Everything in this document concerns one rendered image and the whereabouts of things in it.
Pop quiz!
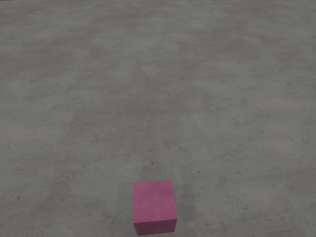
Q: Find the carton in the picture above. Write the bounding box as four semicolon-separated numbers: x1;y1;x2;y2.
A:
133;180;178;236

